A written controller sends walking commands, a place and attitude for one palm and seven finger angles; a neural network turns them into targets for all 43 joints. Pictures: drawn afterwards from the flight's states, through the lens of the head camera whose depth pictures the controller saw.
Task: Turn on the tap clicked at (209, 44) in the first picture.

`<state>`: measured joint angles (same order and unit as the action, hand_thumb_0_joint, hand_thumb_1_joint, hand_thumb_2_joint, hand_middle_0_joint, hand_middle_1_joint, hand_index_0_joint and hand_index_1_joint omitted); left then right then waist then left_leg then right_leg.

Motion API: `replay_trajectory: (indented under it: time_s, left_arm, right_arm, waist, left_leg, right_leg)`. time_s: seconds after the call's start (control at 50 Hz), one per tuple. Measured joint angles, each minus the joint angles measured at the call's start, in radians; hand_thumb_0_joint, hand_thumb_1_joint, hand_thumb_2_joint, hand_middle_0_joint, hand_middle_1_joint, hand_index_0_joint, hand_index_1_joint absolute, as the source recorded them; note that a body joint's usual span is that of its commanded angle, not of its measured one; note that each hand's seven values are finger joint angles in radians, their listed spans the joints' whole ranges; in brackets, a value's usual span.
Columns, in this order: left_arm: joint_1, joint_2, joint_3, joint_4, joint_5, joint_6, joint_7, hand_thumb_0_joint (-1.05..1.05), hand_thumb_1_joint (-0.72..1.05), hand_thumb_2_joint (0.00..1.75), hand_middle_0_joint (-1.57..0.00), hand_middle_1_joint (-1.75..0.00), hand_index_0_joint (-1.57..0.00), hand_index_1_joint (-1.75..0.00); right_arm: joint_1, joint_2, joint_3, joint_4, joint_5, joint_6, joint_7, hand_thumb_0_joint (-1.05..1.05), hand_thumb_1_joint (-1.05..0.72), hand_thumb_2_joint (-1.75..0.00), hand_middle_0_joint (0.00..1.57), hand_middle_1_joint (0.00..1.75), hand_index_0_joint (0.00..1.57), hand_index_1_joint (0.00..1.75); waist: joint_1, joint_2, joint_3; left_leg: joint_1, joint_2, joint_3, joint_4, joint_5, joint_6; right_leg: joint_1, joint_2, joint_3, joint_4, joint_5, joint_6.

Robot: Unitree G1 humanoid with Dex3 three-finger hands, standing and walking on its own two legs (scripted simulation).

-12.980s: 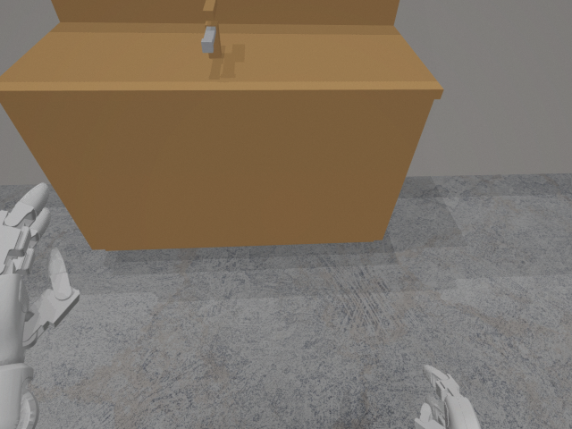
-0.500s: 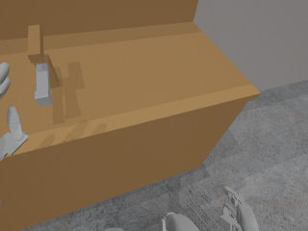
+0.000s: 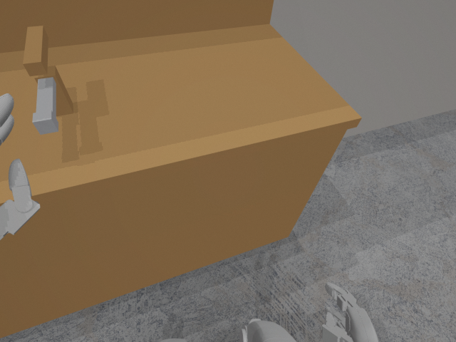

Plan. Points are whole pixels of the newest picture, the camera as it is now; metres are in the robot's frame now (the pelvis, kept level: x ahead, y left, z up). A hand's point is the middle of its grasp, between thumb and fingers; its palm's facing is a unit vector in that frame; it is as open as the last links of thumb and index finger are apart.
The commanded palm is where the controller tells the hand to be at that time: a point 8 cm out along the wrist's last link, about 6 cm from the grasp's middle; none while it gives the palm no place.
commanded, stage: shuffle to correct the standing spot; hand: left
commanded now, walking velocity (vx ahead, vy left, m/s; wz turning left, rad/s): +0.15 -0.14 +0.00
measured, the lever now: (45, 122) +0.43 +0.33 +0.13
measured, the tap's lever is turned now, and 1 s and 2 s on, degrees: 0 0 0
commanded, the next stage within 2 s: come to a stop and stand still in 0.88 s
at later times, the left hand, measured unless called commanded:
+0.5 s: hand (42, 233) +0.19 +0.20 +0.22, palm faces +0.42 -0.78 -0.46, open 7.4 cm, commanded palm +0.13 +0.24 +0.20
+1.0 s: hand (110, 204) +0.23 +0.15 +0.20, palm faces +0.47 -0.72 -0.50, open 7.4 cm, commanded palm +0.17 +0.17 +0.20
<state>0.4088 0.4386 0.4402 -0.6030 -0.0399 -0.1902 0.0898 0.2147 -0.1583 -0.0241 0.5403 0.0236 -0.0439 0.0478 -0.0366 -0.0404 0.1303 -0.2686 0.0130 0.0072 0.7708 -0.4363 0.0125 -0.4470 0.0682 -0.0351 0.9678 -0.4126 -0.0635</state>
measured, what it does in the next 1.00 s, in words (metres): steps to the right: right foot, then right foot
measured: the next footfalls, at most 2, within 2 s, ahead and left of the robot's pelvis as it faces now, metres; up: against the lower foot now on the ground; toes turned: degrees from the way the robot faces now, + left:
right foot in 0.06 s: +0.08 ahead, -0.10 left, +0.00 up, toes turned -2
right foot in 0.54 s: +0.12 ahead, -0.18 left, +0.00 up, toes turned +0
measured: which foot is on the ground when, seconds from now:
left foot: down 0.00-0.96, up 0.98-1.00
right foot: up 0.00-0.04, down 0.06-0.30, up 0.32-0.52, down 0.54-1.00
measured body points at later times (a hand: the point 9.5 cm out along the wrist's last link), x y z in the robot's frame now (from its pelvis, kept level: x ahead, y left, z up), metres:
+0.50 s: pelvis -0.02 -0.05 +0.02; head -0.02 -0.05 +0.47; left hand +0.16 +0.24 +0.24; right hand +0.14 -0.27 -0.07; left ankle -0.06 +0.07 -0.71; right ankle +0.05 -0.12 -0.68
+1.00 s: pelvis +0.03 -0.11 +0.00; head +0.03 -0.14 +0.45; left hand +0.20 +0.18 +0.23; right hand +0.20 -0.33 -0.09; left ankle +0.01 +0.04 -0.69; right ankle +0.08 -0.19 -0.72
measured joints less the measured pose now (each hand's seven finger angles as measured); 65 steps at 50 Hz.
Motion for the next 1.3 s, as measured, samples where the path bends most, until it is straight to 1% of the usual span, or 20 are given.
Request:
replay_trajectory:
  time_s: [0.06, 0.1, 0.18, 0.22, 0.28, 0.34, 0.4, 0.44, 0.54, 0.58, 0.64, 0.7, 0.78, 0.86, 0.92, 0.98, 1.08, 1.2, 1.26, 1.3]
  left_arm:
    - [0.040, 0.040, 0.038, -0.007, -0.007, -0.021, -0.013, 0.02, 0.89, 0.90, -0.21, -0.30, -0.21, -0.31]
    - [0.012, 0.046, 0.039, 0.020, -0.014, -0.019, -0.016, 0.01, 0.89, 0.90, -0.21, -0.30, -0.21, -0.31]
    - [0.006, -0.005, 0.009, 0.051, -0.016, 0.016, -0.002, 0.01, 0.89, 0.90, -0.21, -0.30, -0.22, -0.31]
    - [0.020, -0.034, -0.017, 0.053, -0.011, 0.038, 0.013, 0.01, 0.89, 0.90, -0.21, -0.30, -0.21, -0.31]
    - [0.032, -0.043, -0.053, 0.020, -0.006, 0.059, 0.037, 0.02, 0.89, 0.90, -0.21, -0.30, -0.21, -0.31]
    - [0.024, -0.033, -0.057, 0.012, -0.001, 0.045, 0.060, 0.02, 0.89, 0.90, -0.21, -0.30, -0.21, -0.31]
    - [-0.007, -0.032, -0.054, 0.058, 0.008, 0.019, 0.053, 0.02, 0.89, 0.90, -0.21, -0.30, -0.21, -0.31]
    - [-0.001, -0.025, -0.045, 0.072, 0.007, 0.009, 0.042, 0.02, 0.89, 0.90, -0.21, -0.30, -0.21, -0.31]
    - [0.058, 0.031, -0.002, 0.101, -0.002, -0.003, 0.028, 0.01, 0.89, 0.90, -0.21, -0.30, -0.21, -0.31]
    - [0.031, 0.027, -0.003, 0.133, -0.008, 0.005, 0.025, 0.01, 0.89, 0.90, -0.21, -0.30, -0.21, -0.31]
    - [-0.006, -0.054, -0.048, 0.173, -0.007, 0.043, 0.026, 0.01, 0.89, 0.90, -0.20, -0.30, -0.21, -0.31]
    - [0.002, -0.114, -0.094, 0.147, -0.002, 0.071, 0.040, 0.02, 0.89, 0.90, -0.20, -0.30, -0.21, -0.31]
    - [0.038, -0.101, -0.118, 0.059, -0.003, 0.057, 0.058, 0.02, 0.89, 0.90, -0.20, -0.30, -0.21, -0.31]
    - [-0.002, -0.040, -0.074, 0.097, 0.006, 0.020, 0.062, 0.02, 0.89, 0.90, -0.21, -0.30, -0.21, -0.31]
    - [-0.005, -0.015, -0.041, 0.144, 0.006, 0.012, 0.058, 0.02, 0.89, 0.90, -0.21, -0.30, -0.21, -0.31]
    - [0.020, 0.016, -0.011, 0.160, 0.007, 0.009, 0.055, 0.02, 0.89, 0.90, -0.21, -0.30, -0.21, -0.31]
    - [0.009, -0.096, -0.088, 0.173, 0.003, 0.027, 0.038, 0.01, 0.89, 0.90, -0.20, -0.30, -0.21, -0.31]
    - [0.084, -0.071, -0.097, 0.085, -0.002, 0.008, 0.061, 0.02, 0.88, 0.90, -0.21, -0.30, -0.22, -0.31]
    - [0.077, -0.044, -0.078, 0.072, -0.008, 0.003, 0.069, 0.02, 0.88, 0.90, -0.21, -0.30, -0.22, -0.31]
    - [0.049, -0.036, -0.074, 0.085, -0.009, 0.004, 0.069, 0.02, 0.88, 0.90, -0.21, -0.30, -0.22, -0.31]
  right_arm:
    - [0.033, -0.020, 0.006, -0.015, 0.013, 0.011, -0.001, 0.02, -0.90, -0.90, 0.20, 0.29, 0.21, 0.30]
    - [0.018, -0.032, 0.000, 0.015, 0.022, 0.022, -0.007, 0.02, -0.90, -0.90, 0.20, 0.29, 0.21, 0.30]
    - [0.015, -0.029, -0.002, 0.063, 0.017, 0.055, -0.011, 0.02, -0.91, -0.90, 0.20, 0.29, 0.21, 0.30]
    - [0.022, -0.028, 0.003, 0.063, 0.010, 0.055, -0.023, 0.02, -0.91, -0.90, 0.20, 0.29, 0.21, 0.30]
    - [0.037, -0.030, 0.013, 0.049, 0.002, 0.025, -0.045, 0.02, -0.91, -0.90, 0.20, 0.29, 0.21, 0.30]
    - [0.016, -0.020, 0.011, 0.047, -0.008, -0.018, -0.071, 0.02, -0.91, -0.90, 0.20, 0.29, 0.21, 0.30]
    - [0.006, -0.009, 0.011, 0.052, -0.015, -0.053, -0.064, 0.02, -0.91, -0.90, 0.20, 0.29, 0.20, 0.30]
    - [0.016, -0.008, 0.016, 0.047, -0.008, -0.050, -0.050, 0.02, -0.91, -0.90, 0.20, 0.29, 0.20, 0.30]
    - [0.068, -0.022, 0.022, 0.015, 0.005, -0.021, -0.041, 0.02, -0.90, -0.90, 0.20, 0.29, 0.21, 0.30]
    - [0.048, -0.032, 0.015, 0.043, 0.010, -0.005, -0.046, 0.01, -0.90, -0.90, 0.20, 0.30, 0.21, 0.30]
    - [0.027, -0.048, 0.006, 0.098, 0.007, 0.015, -0.054, 0.02, -0.90, -0.90, 0.20, 0.29, 0.21, 0.30]
    - [0.026, -0.049, 0.012, 0.108, 0.002, 0.011, -0.068, 0.02, -0.91, -0.90, 0.20, 0.29, 0.21, 0.30]
    - [0.033, -0.059, 0.021, 0.061, -0.011, -0.037, -0.094, 0.02, -0.91, -0.90, 0.20, 0.29, 0.21, 0.30]
    - [0.004, -0.037, 0.013, 0.057, -0.005, -0.074, -0.092, 0.02, -0.91, -0.90, 0.20, 0.29, 0.21, 0.30]
    - [0.016, -0.032, 0.018, 0.045, 0.002, -0.073, -0.075, 0.02, -0.91, -0.90, 0.20, 0.29, 0.20, 0.30]
    - [0.028, -0.033, 0.024, 0.027, 0.004, -0.062, -0.064, 0.02, -0.90, -0.90, 0.20, 0.29, 0.21, 0.30]
    - [0.010, -0.068, 0.008, 0.097, 0.006, -0.030, -0.048, 0.02, -0.91, -0.90, 0.20, 0.29, 0.21, 0.30]
    - [0.018, -0.070, 0.013, 0.068, -0.005, -0.049, -0.073, 0.02, -0.91, -0.90, 0.20, 0.29, 0.20, 0.30]
    - [0.018, -0.086, 0.005, 0.045, 0.000, -0.063, -0.085, 0.02, -0.91, -0.90, 0.20, 0.29, 0.20, 0.30]
    - [0.005, -0.095, -0.004, 0.047, 0.006, -0.065, -0.090, 0.02, -0.91, -0.90, 0.20, 0.29, 0.20, 0.30]
  waist:
    - [0.005, 0.062, -0.022]
    - [-0.002, 0.105, 0.006]
    - [0.033, 0.048, -0.029]
    - [0.036, 0.015, -0.056]
    - [0.037, -0.039, -0.088]
    - [0.059, -0.108, -0.066]
    - [0.021, -0.067, -0.055]
    - [0.000, -0.021, -0.068]
    - [0.002, 0.076, -0.101]
    - [0.019, 0.085, -0.083]
    - [0.044, 0.077, -0.081]
    - [0.058, 0.028, -0.089]
    - [0.055, -0.008, -0.087]
    - [0.034, -0.006, -0.070]
    - [0.018, 0.044, -0.094]
    - [0.022, 0.069, -0.104]
    - [0.044, 0.090, -0.060]
    - [0.052, 0.026, -0.024]
    - [0.052, 0.053, -0.023]
    - [0.046, 0.080, -0.031]
  left_leg:
    - [-0.068, 0.041, -0.028, 0.102, -0.041, -0.009]
    - [-0.140, 0.048, -0.077, 0.300, -0.065, 0.003]
    - [-0.230, -0.001, -0.051, 0.574, -0.014, 0.004]
    - [-0.208, 0.002, -0.019, 0.494, 0.011, 0.007]
    - [-0.075, 0.006, 0.027, 0.119, 0.034, 0.023]
    - [0.051, -0.042, 0.087, -0.075, -0.053, 0.002]
    - [0.087, -0.041, 0.060, -0.122, 0.032, 0.007]
    - [0.095, -0.023, 0.030, -0.160, 0.056, 0.000]
    - [0.044, 0.033, -0.011, -0.068, 0.012, 0.000]
    - [-0.047, 0.030, -0.029, 0.163, -0.040, 0.011]
    - [-0.155, 0.020, -0.018, 0.358, -0.007, 0.006]
    - [-0.158, 0.026, 0.037, 0.231, 0.020, 0.009]
    - [-0.017, 0.028, 0.066, -0.164, 0.098, 0.014]
    - [0.025, 0.026, 0.079, -0.190, 0.153, -0.014]
    - [0.033, 0.051, 0.059, -0.207, 0.146, -0.026]
    - [-0.037, 0.071, 0.043, -0.027, 0.036, -0.002]
    - [-0.185, 0.025, -0.003, 0.298, 0.066, -0.016]
    - [-0.109, 0.002, 0.053, -0.105, 0.202, -0.013]
    - [-0.020, 0.019, 0.040, -0.266, 0.280, 0.000]
    - [0.009, 0.038, 0.021, -0.297, 0.271, -0.027]
  right_leg:
    - [0.101, -0.007, -0.050, -0.239, 0.070, -0.010]
    - [0.105, 0.021, -0.097, -0.222, 0.063, -0.016]
    - [0.078, 0.017, -0.085, -0.223, 0.086, -0.036]
    - [0.064, 0.007, -0.077, -0.247, 0.106, -0.037]
    - [0.032, -0.017, -0.071, -0.245, 0.115, -0.033]
    - [-0.018, -0.046, -0.005, -0.073, 0.008, -0.015]
    - [-0.051, -0.015, 0.009, 0.107, -0.036, 0.000]
    - [-0.053, -0.011, -0.003, 0.068, -0.022, 0.005]
    - [0.098, -0.027, -0.043, -0.343, 0.072, 0.008]
    - [0.084, -0.023, -0.062, -0.317, 0.191, -0.013]
    - [0.087, -0.018, -0.070, -0.307, 0.163, -0.037]
    - [0.093, -0.030, -0.057, -0.351, 0.177, -0.045]
    - [0.070, -0.033, -0.044, -0.298, 0.089, -0.032]
    - [-0.012, -0.024, 0.009, 0.019, 0.008, 0.018]
    - [0.025, -0.045, -0.015, -0.121, 0.027, 0.026]
    - [0.096, -0.050, -0.011, -0.325, 0.110, 0.010]
    - [0.148, -0.034, -0.028, -0.352, 0.138, -0.021]
    - [0.204, -0.062, 0.004, -0.444, 0.171, -0.014]
    - [0.217, -0.041, 0.000, -0.437, 0.154, -0.007]
    - [0.217, -0.023, -0.011, -0.423, 0.138, -0.002]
